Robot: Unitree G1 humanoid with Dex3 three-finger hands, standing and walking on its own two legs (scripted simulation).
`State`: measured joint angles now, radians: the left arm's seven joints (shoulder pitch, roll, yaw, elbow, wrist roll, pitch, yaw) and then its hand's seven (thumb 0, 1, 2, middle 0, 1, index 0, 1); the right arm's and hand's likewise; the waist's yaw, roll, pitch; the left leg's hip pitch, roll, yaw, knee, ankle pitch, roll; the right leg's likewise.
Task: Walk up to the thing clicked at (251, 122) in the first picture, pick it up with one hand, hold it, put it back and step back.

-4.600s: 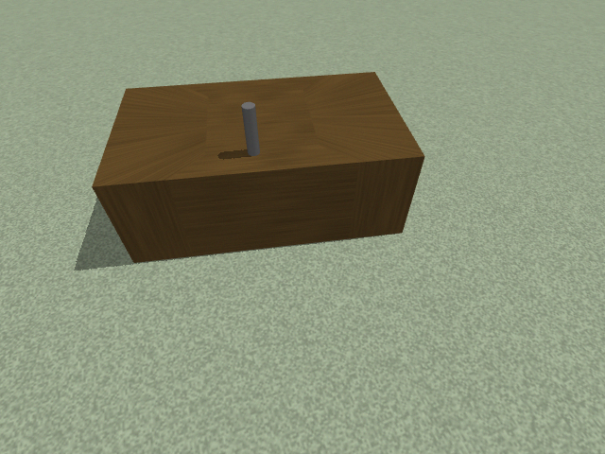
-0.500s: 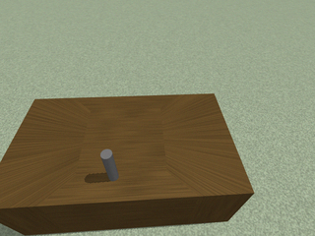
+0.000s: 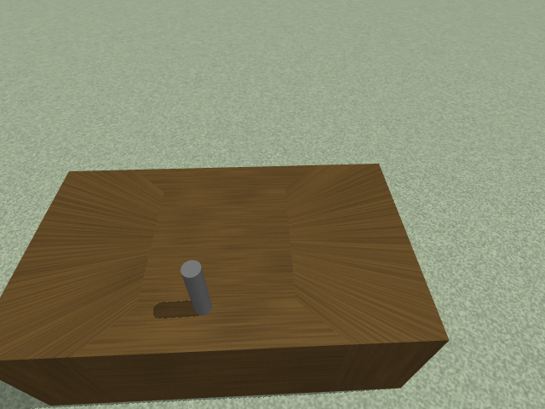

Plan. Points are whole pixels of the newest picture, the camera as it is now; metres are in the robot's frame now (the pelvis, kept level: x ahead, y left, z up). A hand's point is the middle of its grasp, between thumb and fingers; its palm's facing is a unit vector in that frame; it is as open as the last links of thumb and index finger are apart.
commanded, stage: stand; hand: left
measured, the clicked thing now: (197, 289) +0.46 +0.20 -0.27
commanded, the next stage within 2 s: none
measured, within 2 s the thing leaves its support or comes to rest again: neither
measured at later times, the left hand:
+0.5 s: hand out of the picture +0.07 +0.25 -0.16, palm faces -0.03 -0.94 -0.33, open 7.3 cm
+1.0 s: hand out of the picture +0.06 +0.25 -0.16, palm faces -0.03 -0.94 -0.34, open 7.3 cm
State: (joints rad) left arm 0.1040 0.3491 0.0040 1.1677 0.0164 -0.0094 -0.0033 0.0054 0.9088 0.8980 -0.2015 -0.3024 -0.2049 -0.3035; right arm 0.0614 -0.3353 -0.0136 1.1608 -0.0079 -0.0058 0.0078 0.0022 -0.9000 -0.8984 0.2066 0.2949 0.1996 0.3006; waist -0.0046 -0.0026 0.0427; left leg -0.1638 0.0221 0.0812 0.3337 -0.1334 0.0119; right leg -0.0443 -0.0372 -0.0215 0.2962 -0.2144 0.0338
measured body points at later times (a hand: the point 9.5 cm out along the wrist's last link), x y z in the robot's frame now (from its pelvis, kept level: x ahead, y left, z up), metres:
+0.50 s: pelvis +0.00 +0.00 +0.00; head +0.00 +0.01 +0.45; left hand +0.07 +0.30 -0.14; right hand +0.08 -0.30 -0.13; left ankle +0.03 +0.11 -0.75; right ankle -0.03 -0.14 -0.75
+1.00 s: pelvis +0.00 +0.00 +0.00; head +0.01 +0.00 +0.45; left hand +0.06 +0.30 -0.14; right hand +0.08 -0.30 -0.13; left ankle +0.03 +0.11 -0.75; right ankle -0.03 -0.14 -0.75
